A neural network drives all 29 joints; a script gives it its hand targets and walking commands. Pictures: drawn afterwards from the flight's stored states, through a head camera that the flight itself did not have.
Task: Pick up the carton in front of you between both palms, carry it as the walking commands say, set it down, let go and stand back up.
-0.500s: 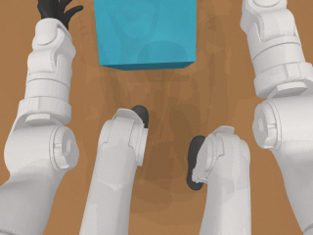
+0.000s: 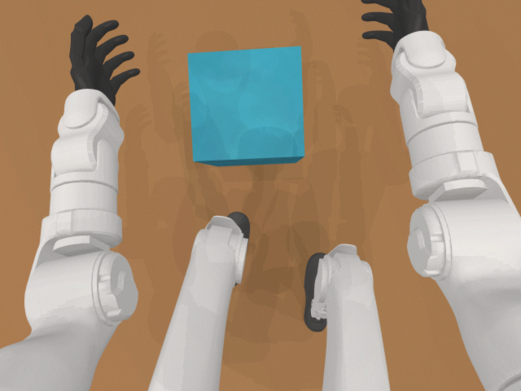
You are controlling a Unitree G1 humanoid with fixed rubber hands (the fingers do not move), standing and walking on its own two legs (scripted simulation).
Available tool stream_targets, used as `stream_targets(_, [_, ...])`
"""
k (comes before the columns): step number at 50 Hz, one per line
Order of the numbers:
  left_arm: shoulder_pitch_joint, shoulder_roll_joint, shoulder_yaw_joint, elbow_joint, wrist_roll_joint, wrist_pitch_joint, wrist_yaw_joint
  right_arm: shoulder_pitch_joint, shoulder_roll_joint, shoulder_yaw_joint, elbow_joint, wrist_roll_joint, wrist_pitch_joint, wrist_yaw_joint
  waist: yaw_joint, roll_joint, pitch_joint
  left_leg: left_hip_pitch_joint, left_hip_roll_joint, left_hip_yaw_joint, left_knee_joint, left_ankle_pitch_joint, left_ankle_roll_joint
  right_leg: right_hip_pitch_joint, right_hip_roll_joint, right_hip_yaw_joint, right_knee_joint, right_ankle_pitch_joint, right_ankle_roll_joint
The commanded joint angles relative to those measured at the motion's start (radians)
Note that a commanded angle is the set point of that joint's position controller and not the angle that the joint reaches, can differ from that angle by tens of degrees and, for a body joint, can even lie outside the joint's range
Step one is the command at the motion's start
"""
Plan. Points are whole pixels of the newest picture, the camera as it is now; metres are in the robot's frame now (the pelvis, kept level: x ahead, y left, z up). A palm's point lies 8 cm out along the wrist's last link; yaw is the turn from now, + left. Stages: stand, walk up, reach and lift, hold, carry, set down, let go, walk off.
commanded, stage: set down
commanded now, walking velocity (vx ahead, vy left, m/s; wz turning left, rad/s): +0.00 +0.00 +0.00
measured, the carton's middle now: (251, 117) +0.50 +0.12 -0.41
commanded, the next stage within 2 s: let go in 0.24 s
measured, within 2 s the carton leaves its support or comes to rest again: neither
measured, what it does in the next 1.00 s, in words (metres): rises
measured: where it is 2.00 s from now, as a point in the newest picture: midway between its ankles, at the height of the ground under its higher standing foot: (273, 283)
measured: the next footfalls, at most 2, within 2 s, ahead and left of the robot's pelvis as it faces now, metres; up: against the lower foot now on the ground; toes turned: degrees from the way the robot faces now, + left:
none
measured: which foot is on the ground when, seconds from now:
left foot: down 0.00-1.00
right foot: down 0.00-1.00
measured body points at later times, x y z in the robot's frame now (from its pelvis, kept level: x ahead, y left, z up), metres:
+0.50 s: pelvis +0.03 +0.01 +0.13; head +0.30 +0.03 +0.49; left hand +0.42 +0.29 +0.02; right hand +0.52 -0.11 +0.02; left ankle +0.13 +0.13 -0.50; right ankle +0.06 -0.12 -0.50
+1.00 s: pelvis +0.10 +0.02 +0.22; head +0.21 +0.02 +0.66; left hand +0.28 +0.26 +0.14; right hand +0.36 -0.18 +0.12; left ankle +0.13 +0.13 -0.50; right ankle +0.06 -0.12 -0.50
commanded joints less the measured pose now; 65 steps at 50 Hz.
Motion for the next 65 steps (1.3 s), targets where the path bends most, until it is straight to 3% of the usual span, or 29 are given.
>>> stream_targets(1, [-0.151, 0.119, 0.013, -0.117, 0.014, -0.016, -0.007, -0.262, -0.077, -0.026, -0.109, -0.011, -0.020, 0.009, 0.058, -0.106, -1.076, 0.815, -0.059, 0.135, -0.133, 0.396, -0.041, 0.468, 0.061, -0.082, -0.245, 0.244, 0.012])
stream_targets(11, [-0.086, 0.087, 0.035, -0.110, 0.069, -0.039, -0.028, -0.188, -0.053, -0.064, -0.070, -0.043, -0.048, 0.040, 0.060, -0.085, -0.985, 0.937, -0.056, 0.121, -0.327, 0.436, -0.037, 0.590, 0.053, -0.060, -0.445, 0.305, 0.019])
stream_targets(16, [-0.006, 0.065, 0.032, -0.106, 0.104, -0.056, -0.059, -0.078, -0.012, -0.098, -0.073, -0.085, -0.065, 0.036, 0.034, -0.075, -0.992, 1.038, -0.055, 0.115, -0.405, 0.467, -0.028, 0.686, 0.047, -0.053, -0.540, 0.365, 0.026])
stream_targets(23, [0.270, 0.086, -0.034, -0.189, 0.170, -0.077, -0.140, 0.266, 0.127, -0.129, -0.266, -0.142, -0.087, -0.045, 0.001, -0.034, -1.023, 1.317, -0.059, 0.091, -0.515, 0.574, 0.001, 0.849, 0.053, -0.043, -0.690, 0.484, 0.040])
stream_targets(29, [0.489, 0.115, -0.127, -0.254, 0.161, -0.106, -0.187, 0.502, 0.179, -0.114, -0.446, -0.129, -0.123, -0.089, -0.018, 0.020, -0.781, 1.495, -0.040, 0.050, -0.646, 0.478, 0.013, 0.894, 0.041, -0.048, -0.832, 0.343, 0.040])
stream_targets(36, [0.773, 0.093, -0.245, -0.278, 0.110, -0.151, -0.192, 0.802, 0.166, -0.083, -0.437, -0.094, -0.186, -0.046, -0.051, 0.066, -0.560, 1.707, -0.015, -0.006, -0.782, 0.421, 0.005, 0.979, 0.029, -0.054, -0.947, 0.241, 0.014])
stream_targets(44, [1.068, 0.075, -0.330, -0.385, 0.081, -0.191, -0.148, 1.101, 0.116, -0.058, -0.417, -0.073, -0.259, 0.000, -0.084, 0.123, -0.398, 1.944, -0.011, -0.038, -0.884, 0.580, -0.013, 1.143, 0.020, -0.041, -1.059, 0.284, -0.017])
stream_targets(49, [1.162, 0.087, -0.348, -0.408, 0.068, -0.199, -0.135, 1.227, 0.099, -0.038, -0.436, -0.064, -0.280, 0.018, -0.112, 0.077, -0.249, 1.958, -0.030, -0.016, -0.967, 0.546, -0.014, 1.344, 0.004, -0.033, -1.153, 0.352, -0.020])
stream_targets(56, [1.213, 0.108, -0.340, -0.373, 0.072, -0.185, -0.136, 1.372, 0.086, 0.002, -0.483, -0.044, -0.264, 0.049, -0.158, -0.011, -0.090, 1.981, -0.055, 0.015, -1.048, 0.470, -0.002, 1.542, -0.034, -0.017, -1.252, 0.487, 0.005])
stream_targets(65, [1.232, 0.127, -0.310, -0.347, 0.113, -0.133, -0.132, 1.440, 0.063, 0.049, -0.547, 0.005, -0.207, 0.094, -0.160, 0.018, 0.040, 2.040, -0.082, 0.033, -1.087, 0.404, 0.010, 1.616, -0.063, 0.007, -1.312, 0.558, 0.007])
